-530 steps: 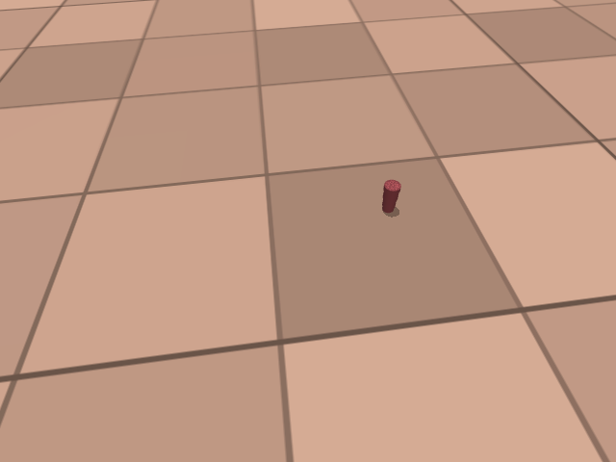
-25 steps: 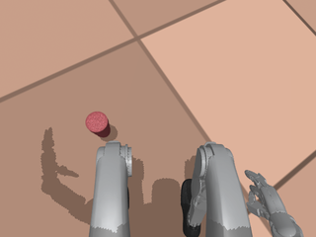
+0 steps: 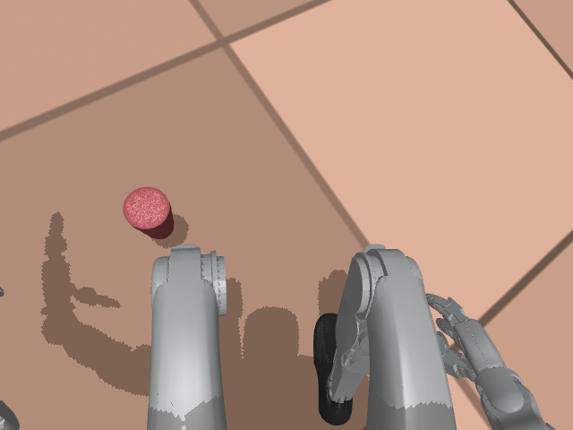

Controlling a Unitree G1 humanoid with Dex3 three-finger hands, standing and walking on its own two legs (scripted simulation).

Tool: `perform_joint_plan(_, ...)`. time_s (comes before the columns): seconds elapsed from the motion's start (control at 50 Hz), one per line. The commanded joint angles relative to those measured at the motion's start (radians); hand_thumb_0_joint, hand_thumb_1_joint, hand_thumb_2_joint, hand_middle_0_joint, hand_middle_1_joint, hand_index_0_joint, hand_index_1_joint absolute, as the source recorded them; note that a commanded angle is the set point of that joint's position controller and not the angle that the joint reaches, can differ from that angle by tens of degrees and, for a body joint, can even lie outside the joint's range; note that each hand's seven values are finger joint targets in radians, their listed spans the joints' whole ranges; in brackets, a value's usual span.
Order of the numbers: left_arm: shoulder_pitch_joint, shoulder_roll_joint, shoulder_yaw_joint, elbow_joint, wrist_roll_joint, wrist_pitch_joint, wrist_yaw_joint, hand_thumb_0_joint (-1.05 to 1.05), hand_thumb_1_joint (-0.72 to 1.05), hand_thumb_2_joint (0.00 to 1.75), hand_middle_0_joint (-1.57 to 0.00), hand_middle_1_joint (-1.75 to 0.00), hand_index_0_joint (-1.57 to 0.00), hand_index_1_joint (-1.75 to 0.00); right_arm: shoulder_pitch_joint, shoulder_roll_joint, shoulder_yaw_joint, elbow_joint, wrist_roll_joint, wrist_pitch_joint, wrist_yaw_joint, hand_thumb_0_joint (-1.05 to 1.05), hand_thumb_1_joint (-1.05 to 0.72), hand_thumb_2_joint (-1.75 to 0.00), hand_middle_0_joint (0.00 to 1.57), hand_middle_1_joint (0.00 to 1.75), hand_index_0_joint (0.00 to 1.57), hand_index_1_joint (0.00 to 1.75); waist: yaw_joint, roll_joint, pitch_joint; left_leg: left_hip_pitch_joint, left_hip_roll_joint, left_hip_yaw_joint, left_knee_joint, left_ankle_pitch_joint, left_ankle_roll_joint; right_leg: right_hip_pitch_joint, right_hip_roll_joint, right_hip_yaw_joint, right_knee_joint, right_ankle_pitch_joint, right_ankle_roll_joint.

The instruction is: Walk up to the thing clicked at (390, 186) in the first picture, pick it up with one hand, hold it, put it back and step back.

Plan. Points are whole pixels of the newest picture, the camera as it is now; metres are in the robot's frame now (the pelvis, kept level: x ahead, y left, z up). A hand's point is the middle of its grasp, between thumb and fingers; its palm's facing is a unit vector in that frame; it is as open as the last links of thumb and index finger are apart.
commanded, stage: approach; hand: left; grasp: from the side
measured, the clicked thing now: (154, 218) +0.41 +0.24 -0.27
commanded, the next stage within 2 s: close in in 0.22 s
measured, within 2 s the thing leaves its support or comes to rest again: neither
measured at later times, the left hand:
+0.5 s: hand (109, 226) +0.37 +0.30 -0.21, palm faces +0.13 -0.99 +0.07, open 17.5 cm
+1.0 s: hand (143, 225) +0.38 +0.25 -0.23, palm faces +0.16 -0.99 +0.02, open 17.4 cm
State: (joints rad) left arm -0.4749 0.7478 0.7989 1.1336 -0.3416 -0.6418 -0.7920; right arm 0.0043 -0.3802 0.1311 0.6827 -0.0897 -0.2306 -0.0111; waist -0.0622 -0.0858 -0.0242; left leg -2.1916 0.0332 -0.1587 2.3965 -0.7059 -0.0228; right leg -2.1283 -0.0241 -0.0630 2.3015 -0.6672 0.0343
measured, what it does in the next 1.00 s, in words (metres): lowers itself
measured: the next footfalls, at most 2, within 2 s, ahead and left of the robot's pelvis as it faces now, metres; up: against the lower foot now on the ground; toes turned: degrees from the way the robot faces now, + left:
none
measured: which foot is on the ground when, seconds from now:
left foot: down 0.00-1.00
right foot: down 0.00-1.00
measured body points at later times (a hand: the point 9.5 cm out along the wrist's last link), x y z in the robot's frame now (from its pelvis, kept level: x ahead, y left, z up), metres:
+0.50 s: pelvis -0.01 +0.01 -0.06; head +0.21 +0.16 +0.30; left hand +0.36 +0.35 -0.21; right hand +0.19 -0.24 -0.10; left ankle +0.08 +0.13 -0.31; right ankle +0.11 -0.13 -0.31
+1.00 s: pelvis -0.02 +0.02 -0.07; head +0.20 +0.18 +0.29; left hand +0.37 +0.30 -0.23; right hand +0.14 -0.24 -0.10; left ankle +0.08 +0.13 -0.31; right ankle +0.11 -0.13 -0.31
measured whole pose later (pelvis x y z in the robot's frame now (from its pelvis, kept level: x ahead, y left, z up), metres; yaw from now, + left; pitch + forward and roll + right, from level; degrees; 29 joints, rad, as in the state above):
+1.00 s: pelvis -0.02 +0.02 -0.07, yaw -7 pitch +10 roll -17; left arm -0.49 0.69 0.50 1.40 -0.15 -1.17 -0.16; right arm -0.16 -0.38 0.45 0.59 -0.36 -0.05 0.15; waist -0.20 -0.24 0.27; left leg -2.20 0.01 -0.37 2.69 -0.70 -0.02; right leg -2.05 0.04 -0.20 2.43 -0.60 0.07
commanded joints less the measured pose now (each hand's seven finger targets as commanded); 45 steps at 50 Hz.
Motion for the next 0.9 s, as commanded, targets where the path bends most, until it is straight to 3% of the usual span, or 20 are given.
perform_joint_plan(0.0,-0.135,0.376,0.064,-0.126,-0.008,-0.144,0.019,0.00,-0.46,0.07,-0.07,-0.07,-0.04,-0.09,0.031,-0.259,-0.050,-0.059,-0.025,-0.014,-0.004,0.00,-0.91,-0.91,0.20,0.30,0.20,0.30,0.018,0.267,-0.571,0.420,-0.003,0.079,-0.243,0.132,0.023,0.259,0.050,-0.086,-0.156,0.091,-0.071)
perform_joint_plan(0.04,-0.128,0.366,0.055,-0.129,0.002,-0.173,0.030,0.00,-0.43,0.08,-0.06,-0.08,-0.03,-0.10,0.014,-0.270,-0.034,-0.059,-0.040,0.000,0.004,0.00,-0.91,-0.91,0.20,0.30,0.20,0.30,0.014,0.309,-0.573,0.447,0.003,0.064,-0.234,0.157,0.013,0.250,0.052,-0.102,-0.119,0.113,-0.073)
perform_joint_plan(0.06,-0.138,0.420,0.088,-0.162,0.010,-0.187,0.042,0.00,-0.45,0.07,-0.07,-0.07,-0.04,-0.10,0.014,-0.275,-0.030,-0.057,-0.051,0.006,0.005,0.00,-0.91,-0.91,0.20,0.30,0.20,0.30,0.022,0.332,-0.591,0.457,0.005,0.064,-0.219,0.176,0.011,0.259,0.055,-0.106,-0.110,0.131,-0.072)
perform_joint_plan(0.1,-0.144,0.379,0.051,-0.145,0.014,-0.209,0.051,0.00,-0.46,0.07,-0.07,-0.07,-0.04,-0.09,-0.010,-0.279,-0.008,-0.065,-0.063,0.021,0.013,0.00,-0.91,-0.91,0.20,0.30,0.20,0.30,-0.007,0.353,-0.573,0.455,0.007,0.052,-0.210,0.178,0.007,0.251,0.056,-0.121,-0.085,0.138,-0.072)
perform_joint_plan(0.12,-0.118,0.323,0.019,-0.119,0.015,-0.216,0.051,0.00,-0.44,0.07,-0.07,-0.08,-0.04,-0.10,-0.017,-0.284,-0.003,-0.055,-0.072,0.028,0.016,0.00,-0.92,-0.91,0.20,0.30,0.20,0.30,-0.018,0.368,-0.566,0.477,0.009,0.047,-0.199,0.195,0.003,0.248,0.055,-0.125,-0.078,0.155,-0.070)
perform_joint_plan(0.14,-0.112,0.314,0.009,-0.110,0.017,-0.224,0.055,0.00,-0.46,0.07,-0.07,-0.08,-0.04,-0.10,-0.026,-0.287,0.004,-0.056,-0.078,0.033,0.020,0.00,-0.92,-0.91,0.20,0.30,0.20,0.30,-0.027,0.381,-0.552,0.482,0.012,0.040,-0.195,0.197,0.000,0.238,0.057,-0.132,-0.070,0.154,-0.072)
perform_joint_plan(0.16,-0.106,0.333,0.031,-0.122,0.016,-0.239,0.063,0.00,-0.44,0.07,-0.07,-0.08,-0.04,-0.10,-0.042,-0.300,0.008,-0.071,-0.085,0.036,0.021,0.00,-0.92,-0.91,0.20,0.30,0.20,0.30,-0.027,0.384,-0.562,0.490,0.013,0.034,-0.182,0.220,-0.002,0.246,0.059,-0.139,-0.060,0.175,-0.071)
perform_joint_plan(0.2,-0.116,0.298,-0.009,-0.101,0.020,-0.263,0.073,0.00,-0.45,0.05,-0.07,-0.07,-0.04,-0.09,-0.057,-0.301,0.022,-0.073,-0.099,0.048,0.025,0.00,-0.92,-0.91,0.20,0.30,0.20,0.30,-0.057,0.381,-0.558,0.479,0.015,0.028,-0.147,0.230,-0.001,0.261,0.061,-0.145,-0.051,0.196,-0.066)
perform_joint_plan(0.26,-0.178,0.173,-0.122,-0.028,0.017,-0.292,0.096,0.00,-0.53,0.05,-0.07,-0.08,-0.05,-0.10,-0.088,-0.296,0.052,-0.079,-0.111,0.057,0.038,0.00,-0.93,-0.91,0.20,0.30,0.20,0.30,-0.120,0.332,-0.468,0.426,0.017,0.006,-0.132,0.152,0.003,0.221,0.067,-0.171,-0.050,0.148,-0.062)
perform_joint_plan(0.3,-0.161,0.254,-0.083,0.017,0.033,-0.316,0.139,0.00,-0.55,0.05,-0.07,-0.08,-0.05,-0.09,-0.103,-0.313,0.068,-0.082,-0.121,0.067,0.041,0.00,-0.92,-0.91,0.20,0.30,0.20,0.30,-0.112,0.324,-0.426,0.389,0.019,0.001,-0.118,0.120,0.007,0.223,0.071,-0.181,-0.046,0.126,-0.060)
perform_joint_plan(0.32,-0.178,0.211,-0.129,0.044,0.037,-0.332,0.154,0.00,-0.61,0.01,-0.07,-0.06,-0.06,-0.06,-0.120,-0.310,0.084,-0.086,-0.126,0.074,0.044,0.00,-0.92,-0.91,0.20,0.30,0.20,0.30,-0.130,0.298,-0.408,0.376,0.017,-0.003,-0.108,0.100,0.008,0.219,0.071,-0.186,-0.048,0.112,-0.057)
perform_joint_plan(0.38,-0.181,0.273,-0.086,0.073,0.060,-0.393,0.233,0.00,-0.61,0.01,-0.08,-0.08,-0.07,-0.08,-0.130,-0.321,0.111,-0.086,-0.153,0.091,0.058,0.00,-0.93,-0.90,0.20,0.30,0.20,0.30,-0.129,0.308,-0.382,0.354,0.018,-0.012,-0.089,0.099,0.005,0.250,0.077,-0.199,-0.038,0.126,-0.054)
perform_joint_plan(0.44,-0.182,0.205,-0.122,0.105,0.079,-0.442,0.297,0.00,-0.61,0.01,-0.08,-0.09,-0.08,-0.08,-0.149,-0.327,0.135,-0.101,-0.180,0.105,0.075,0.00,-0.93,-0.90,0.20,0.30,0.20,0.30,-0.149,0.333,-0.368,0.388,0.019,-0.027,-0.085,0.139,-0.008,0.267,0.082,-0.219,-0.026,0.167,-0.053)
perform_joint_plan(0.48,-0.172,0.190,-0.134,0.106,0.096,-0.468,0.342,0.00,-0.60,0.01,-0.07,-0.08,-0.07,-0.07,-0.164,-0.334,0.144,-0.110,-0.191,0.115,0.083,0.00,-0.93,-0.90,0.20,0.30,0.20,0.30,-0.144,0.351,-0.346,0.403,0.020,-0.040,-0.098,0.148,-0.017,0.254,0.083,-0.236,-0.013,0.168,-0.054)
perform_joint_plan(0.5,-0.140,0.206,-0.116,0.114,0.103,-0.477,0.364,0.00,-0.61,0.00,-0.08,-0.08,-0.08,-0.07,-0.158,-0.341,0.144,-0.104,-0.198,0.121,0.087,0.00,-0.93,-0.90,0.20,0.30,0.20,0.30,-0.134,0.373,-0.341,0.415,0.022,-0.045,-0.103,0.151,-0.021,0.256,0.084,-0.242,-0.006,0.172,-0.056)
perform_joint_plan(0.56,-0.140,0.172,-0.152,0.095,0.123,-0.503,0.420,0.00,-0.59,0.00,-0.08,-0.07,-0.07,-0.06,-0.161,-0.343,0.152,-0.106,-0.212,0.136,0.099,0.00,-0.93,-0.90,0.20,0.30,0.20,0.30,-0.151,0.379,-0.318,0.394,0.020,-0.049,-0.099,0.136,-0.022,0.268,0.085,-0.250,-0.009,0.180,-0.054)
perform_joint_plan(0.66,-0.177,0.118,-0.239,0.057,0.144,-0.533,0.479,0.00,-0.56,0.00,-0.07,-0.05,-0.07,-0.04,-0.170,-0.349,0.156,-0.108,-0.230,0.155,0.114,0.00,-0.93,-0.90,0.20,0.30,0.20,0.30,-0.202,0.370,-0.280,0.366,0.016,-0.065,-0.092,0.073,-0.016,0.261,0.086,-0.259,-0.023,0.158,-0.047)
perform_joint_plan(0.74,-0.170,0.114,-0.262,0.074,0.151,-0.553,0.526,0.00,-0.56,0.00,-0.07,-0.05,-0.07,-0.04,-0.178,-0.354,0.165,-0.112,-0.238,0.167,0.124,0.00,-0.92,-0.90,0.20,0.30,0.20,0.30,-0.198,0.341,-0.258,0.355,0.016,-0.084,-0.092,0.056,-0.017,0.251,0.088,-0.266,-0.018,0.149,-0.045)
perform_joint_plan(0.78,-0.184,0.086,-0.287,0.093,0.152,-0.561,0.551,0.00,-0.54,0.02,-0.06,-0.05,-0.06,-0.04,-0.170,-0.349,0.174,-0.110,-0.247,0.172,0.130,0.00,-0.92,-0.90,0.20,0.30,0.20,0.30,-0.219,0.320,-0.246,0.341,0.014,-0.085,-0.079,0.055,-0.012,0.269,0.092,-0.264,-0.025,0.154,-0.040)
perform_joint_plan(0.88,-0.185,0.088,-0.297,0.135,0.177,-0.591,0.614,0.00,-0.52,0.06,-0.06,-0.06,-0.06,-0.05,-0.187,-0.357,0.185,-0.123,-0.261,0.177,0.141,0.00,-0.91,-0.90,0.20,0.30,0.20,0.30,-0.226,0.304,-0.205,0.321,0.014,-0.104,-0.090,-0.004,-0.011,0.254,0.092,-0.276,-0.029,0.116,-0.036)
